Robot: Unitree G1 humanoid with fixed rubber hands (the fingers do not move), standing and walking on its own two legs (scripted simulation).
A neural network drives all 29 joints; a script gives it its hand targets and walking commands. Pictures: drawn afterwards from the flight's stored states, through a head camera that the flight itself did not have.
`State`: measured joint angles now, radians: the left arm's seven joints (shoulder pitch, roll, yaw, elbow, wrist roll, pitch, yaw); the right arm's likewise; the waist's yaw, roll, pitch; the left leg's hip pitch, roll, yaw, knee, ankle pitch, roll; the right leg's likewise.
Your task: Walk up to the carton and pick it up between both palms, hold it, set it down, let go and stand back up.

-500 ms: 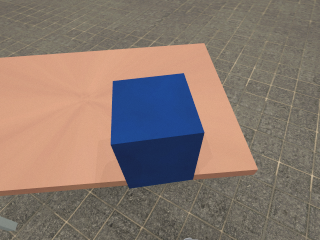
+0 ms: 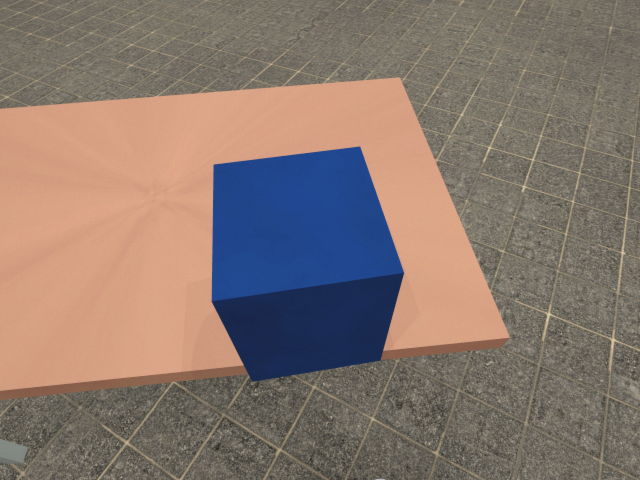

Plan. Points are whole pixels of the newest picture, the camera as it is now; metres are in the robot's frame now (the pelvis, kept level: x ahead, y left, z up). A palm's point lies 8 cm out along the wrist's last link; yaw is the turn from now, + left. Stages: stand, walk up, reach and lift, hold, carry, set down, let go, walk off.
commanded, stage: walk up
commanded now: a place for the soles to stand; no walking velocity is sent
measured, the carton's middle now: (303, 270) +0.41 +0.05 +0.00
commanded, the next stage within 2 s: reach and lift in 0.28 s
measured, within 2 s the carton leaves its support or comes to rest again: neither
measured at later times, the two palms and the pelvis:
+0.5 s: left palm out of the picture +0.11 +0.26 -0.15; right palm out of the picture +0.11 -0.25 -0.17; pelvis -0.04 -0.01 -0.03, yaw +6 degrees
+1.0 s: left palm out of the picture +0.00 +0.28 -0.09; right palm (448, 458) +0.19 -0.15 -0.12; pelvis -0.06 -0.03 -0.03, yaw +29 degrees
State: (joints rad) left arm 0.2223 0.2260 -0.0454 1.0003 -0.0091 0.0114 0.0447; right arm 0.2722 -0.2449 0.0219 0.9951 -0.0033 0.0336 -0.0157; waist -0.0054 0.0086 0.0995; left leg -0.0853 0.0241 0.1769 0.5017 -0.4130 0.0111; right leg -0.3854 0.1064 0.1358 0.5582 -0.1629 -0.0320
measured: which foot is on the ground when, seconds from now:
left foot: down 0.00-1.00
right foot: down 0.00-1.00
